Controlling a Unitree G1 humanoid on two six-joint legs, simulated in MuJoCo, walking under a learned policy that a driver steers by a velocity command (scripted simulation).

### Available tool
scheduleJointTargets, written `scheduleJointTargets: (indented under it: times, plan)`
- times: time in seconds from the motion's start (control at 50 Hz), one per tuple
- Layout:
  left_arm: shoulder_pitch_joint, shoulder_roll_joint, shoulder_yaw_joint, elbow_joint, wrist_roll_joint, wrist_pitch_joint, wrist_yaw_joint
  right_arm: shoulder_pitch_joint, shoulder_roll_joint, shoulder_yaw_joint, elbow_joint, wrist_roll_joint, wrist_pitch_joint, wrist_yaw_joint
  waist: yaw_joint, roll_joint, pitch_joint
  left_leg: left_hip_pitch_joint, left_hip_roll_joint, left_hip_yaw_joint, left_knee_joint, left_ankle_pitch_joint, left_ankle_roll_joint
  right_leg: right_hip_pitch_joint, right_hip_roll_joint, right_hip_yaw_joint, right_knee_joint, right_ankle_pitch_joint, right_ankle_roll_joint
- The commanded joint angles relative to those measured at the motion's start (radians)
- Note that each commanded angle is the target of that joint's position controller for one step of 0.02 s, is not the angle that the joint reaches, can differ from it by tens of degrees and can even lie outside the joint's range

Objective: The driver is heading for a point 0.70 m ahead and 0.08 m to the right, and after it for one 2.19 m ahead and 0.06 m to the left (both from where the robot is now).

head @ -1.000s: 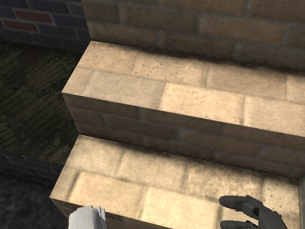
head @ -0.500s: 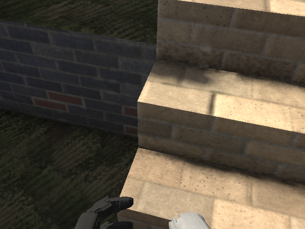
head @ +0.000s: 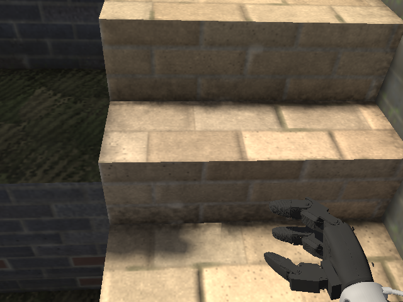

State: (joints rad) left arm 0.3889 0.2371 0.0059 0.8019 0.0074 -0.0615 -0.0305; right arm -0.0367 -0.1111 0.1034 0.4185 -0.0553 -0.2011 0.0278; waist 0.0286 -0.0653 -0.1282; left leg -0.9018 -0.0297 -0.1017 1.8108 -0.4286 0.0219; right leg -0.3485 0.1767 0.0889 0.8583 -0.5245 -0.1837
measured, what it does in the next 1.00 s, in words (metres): climbs, turning right: left foot 0.18 m higher, then left foot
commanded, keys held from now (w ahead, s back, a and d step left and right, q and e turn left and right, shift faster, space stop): w+e+shift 0.42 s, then w+shift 0.58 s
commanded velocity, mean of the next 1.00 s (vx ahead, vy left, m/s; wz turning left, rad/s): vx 1.00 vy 0.00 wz -0.62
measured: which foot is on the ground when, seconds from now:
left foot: up 0.00-0.00, down 0.02-0.06, up 0.08-0.12, down 0.14-0.22, up 0.24-0.50, down 0.52-0.60, up 0.62-0.80, down 0.82-0.94, up 0.96-1.00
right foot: down 0.00-0.44, up 0.46-0.64, down 0.66-0.82, up 0.84-0.98, down 1.00-1.00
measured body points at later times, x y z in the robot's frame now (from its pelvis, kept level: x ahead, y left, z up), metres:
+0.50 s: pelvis +0.19 +0.02 +0.09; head +0.30 +0.04 +0.52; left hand +0.02 +0.26 -0.02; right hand +0.57 -0.14 +0.14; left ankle +0.03 +0.13 -0.61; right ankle -0.04 -0.08 -0.50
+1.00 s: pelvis +0.36 +0.08 +0.22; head +0.45 +0.21 +0.64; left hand +0.29 +0.31 +0.04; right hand +0.73 -0.04 +0.30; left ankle +0.19 +0.20 -0.22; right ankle +0.20 -0.01 -0.45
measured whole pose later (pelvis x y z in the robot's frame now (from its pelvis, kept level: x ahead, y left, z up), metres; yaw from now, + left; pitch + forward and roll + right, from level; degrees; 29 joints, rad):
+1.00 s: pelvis +0.36 +0.08 +0.22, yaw -23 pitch +6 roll -14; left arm 0.64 0.29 0.03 0.77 0.09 -0.20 0.06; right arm -0.30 -0.20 0.10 0.30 -0.07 -0.04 -0.02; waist 0.39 -0.11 0.01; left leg -0.49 -0.07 -0.12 1.99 -0.60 -0.33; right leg -0.34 0.11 -0.24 0.81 -0.19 -0.15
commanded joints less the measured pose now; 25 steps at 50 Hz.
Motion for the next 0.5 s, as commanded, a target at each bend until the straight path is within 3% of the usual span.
scheduleJointTargets:
  times: [0.02,0.04,0.06,0.08,0.1,0.12,0.14,0.16,0.18,0.2,0.22,0.24,0.26,0.28,0.3,0.32,0.34,0.36,0.38,0.4,0.42,0.44,0.46,0.48,0.5]
  plan:
    - [-0.125,0.110,0.019,-0.129,-0.012,-0.053,0.032,-0.033,-0.122,-0.023,-0.038,-0.008,-0.001,-0.008,-0.037,0.082,0.120,-0.016,0.025,0.069,-0.165,-0.088,-0.025,-0.149,-0.249,0.460,-0.399,0.449,-0.187]
    - [-0.072,0.127,0.027,-0.117,-0.055,-0.036,0.038,-0.047,-0.100,-0.010,-0.070,-0.030,0.005,-0.010,-0.024,0.079,0.068,0.026,0.055,0.000,-0.365,-0.185,0.011,-0.045,-0.252,0.449,-0.468,0.490,-0.159]
    - [-0.112,0.157,0.033,-0.124,-0.060,-0.025,0.026,-0.057,-0.098,-0.007,-0.085,-0.030,0.003,-0.007,-0.082,0.155,0.011,0.326,0.058,0.074,-0.682,-0.220,0.048,-0.033,-0.153,0.266,-0.396,0.864,-0.076]
    - [-0.237,0.130,0.034,-0.162,-0.036,-0.026,0.021,0.180,-0.232,-0.043,-0.038,-0.039,-0.018,0.000,-0.216,0.214,-0.123,0.856,0.087,0.083,-1.057,0.077,0.066,-0.178,-0.012,0.173,-0.074,1.275,0.060]
    - [-0.390,0.181,0.051,-0.203,-0.012,-0.010,0.018,0.479,-0.237,-0.069,0.082,0.020,-0.006,0.002,-0.379,0.252,-0.182,1.183,0.099,0.076,-1.511,0.398,0.078,-0.324,0.037,0.110,0.230,1.047,0.112]
    - [-0.399,0.112,0.032,-0.273,0.060,0.002,-0.007,0.492,-0.220,-0.090,0.233,0.093,0.044,0.016,-0.260,0.343,0.053,1.092,0.138,0.128,-1.718,0.566,0.067,-0.407,0.049,0.038,0.468,0.156,0.097]
    - [-0.226,0.163,0.058,-0.335,-0.029,-0.020,-0.033,0.106,-0.260,-0.055,0.173,-0.013,0.036,0.004,0.081,0.456,0.097,1.371,0.272,0.029,-1.391,1.179,0.156,-0.865,-0.003,-0.074,0.747,-0.101,0.197]
    - [-0.258,0.135,0.033,-0.278,-0.035,-0.012,-0.025,-0.033,-0.154,-0.037,0.150,-0.038,0.057,-0.004,0.052,0.301,0.128,0.997,0.144,0.281,-1.574,1.423,0.084,-0.591,-0.002,-0.175,0.825,-0.167,0.170]
    - [0.031,0.168,0.031,-0.311,-0.034,0.007,-0.036,-0.298,-0.286,-0.061,0.075,-0.065,0.034,0.000,0.318,0.412,-0.026,1.038,0.193,0.262,-1.297,2.144,0.110,-0.373,-0.030,-0.180,0.438,-0.370,0.192]
    - [0.310,0.171,0.024,-0.218,0.021,0.008,-0.025,-0.359,-0.347,-0.099,0.038,-0.064,0.030,-0.011,0.404,0.331,-0.225,1.091,0.243,0.189,-1.015,2.392,0.135,-0.201,-0.136,-0.120,0.079,-0.271,0.159]
    - [0.603,0.170,0.020,-0.062,0.046,-0.020,-0.036,-0.314,-0.373,-0.119,-0.018,-0.035,0.052,-0.030,0.465,0.107,-0.350,1.080,0.204,0.204,-0.691,2.279,0.105,0.054,-0.144,-0.087,-0.362,0.183,0.089]
    - [0.667,0.183,0.042,0.080,0.052,-0.061,-0.045,-0.389,-0.331,-0.121,-0.098,-0.006,0.048,-0.029,0.460,-0.171,-0.212,0.772,0.056,0.244,-0.336,1.691,0.000,0.343,-0.133,-0.083,-0.822,0.751,0.020]
    - [0.552,0.074,0.015,0.186,0.078,-0.077,-0.058,-0.380,-0.236,-0.096,-0.134,0.000,0.021,-0.007,0.334,-0.386,0.031,0.453,-0.025,0.298,-0.048,0.559,-0.058,0.449,-0.193,-0.135,-1.103,1.105,-0.036]
    - [0.360,-0.079,-0.036,0.228,0.165,-0.088,-0.100,-0.409,-0.187,-0.095,-0.161,0.039,0.002,0.019,0.153,-0.485,0.302,-0.156,-0.095,0.312,0.360,-0.271,-0.039,0.657,-0.276,-0.065,-0.939,1.313,-0.055]
    - [0.563,-0.088,-0.048,0.319,0.203,-0.094,-0.123,-0.580,-0.041,-0.039,-0.234,0.028,-0.025,0.054,0.189,-0.511,0.248,-0.693,-0.187,0.346,0.923,-0.582,-0.027,0.983,-0.382,0.048,-0.518,1.926,-0.056]
    - [0.684,0.013,-0.004,0.361,0.193,-0.093,-0.122,-0.581,0.050,0.003,-0.295,0.064,-0.029,0.062,0.184,-0.418,0.086,-1.097,-0.182,0.290,1.171,-0.692,-0.058,1.344,-0.477,0.186,-0.170,2.292,-0.099]
    - [0.948,0.007,0.026,0.478,0.116,-0.062,-0.107,-0.838,0.039,0.042,-0.370,-0.081,-0.077,0.021,0.417,-0.401,-0.174,-0.725,-0.114,0.445,0.748,-0.613,-0.110,1.410,-0.344,0.096,-0.214,2.910,0.013]
    - [0.928,-0.017,0.011,0.540,0.108,-0.067,-0.056,-0.813,0.059,0.051,-0.393,-0.058,-0.086,0.018,0.355,-0.445,-0.291,-0.527,-0.073,0.357,0.441,-0.618,-0.170,1.401,-0.291,0.103,-0.226,2.957,0.053]
    - [0.793,0.061,0.034,0.508,0.081,-0.064,0.001,-0.796,0.007,0.051,-0.431,-0.063,-0.073,0.020,0.295,-0.397,-0.385,-0.285,-0.053,0.270,0.102,-0.596,-0.226,1.344,-0.250,0.167,-0.287,3.017,0.098]
    - [0.475,0.158,0.056,0.393,0.055,-0.048,0.030,-0.656,-0.112,0.017,-0.396,-0.029,-0.028,0.021,0.140,-0.289,-0.446,0.002,-0.082,0.181,-0.320,-0.472,-0.272,1.258,-0.257,0.270,-0.305,3.051,0.093]
    - [-0.029,0.241,0.072,0.190,0.034,-0.023,0.062,-0.315,-0.226,-0.019,-0.300,-0.002,0.032,0.026,-0.120,-0.105,-0.484,0.492,-0.032,0.002,-1.068,-0.220,-0.213,0.938,-0.271,0.363,-0.259,2.832,0.095]
    - [-0.259,0.288,0.103,0.024,-0.003,0.012,0.106,0.027,-0.363,-0.084,-0.105,0.014,0.086,0.013,-0.232,0.150,-0.386,0.930,0.178,-0.244,-1.732,0.252,-0.144,0.479,-0.290,0.448,0.063,2.313,0.156]
    - [-0.276,0.260,0.121,-0.051,-0.049,0.053,0.136,0.291,-0.295,-0.093,0.218,0.083,0.146,0.005,-0.176,0.612,-0.046,1.234,0.451,-0.291,-2.123,0.729,0.027,-0.096,-0.123,0.303,0.620,0.376,0.238]
    - [-0.169,0.208,0.119,-0.059,-0.088,0.023,0.099,0.048,-0.139,-0.041,0.298,0.038,0.219,0.007,0.045,0.736,0.359,1.282,0.389,0.044,-1.960,0.917,0.085,-0.817,0.022,0.169,1.115,-0.434,0.261]
    - [-0.103,0.188,0.107,-0.153,-0.138,-0.038,0.067,0.024,-0.190,-0.075,0.204,-0.004,0.224,-0.005,0.043,0.629,-0.014,1.664,0.405,0.039,-1.213,1.773,0.146,-1.176,-0.010,-0.071,1.455,-0.356,0.220]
